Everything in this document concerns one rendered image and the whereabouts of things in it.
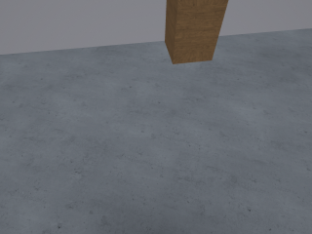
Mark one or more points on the cabinet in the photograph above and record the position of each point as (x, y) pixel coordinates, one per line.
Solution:
(192, 29)

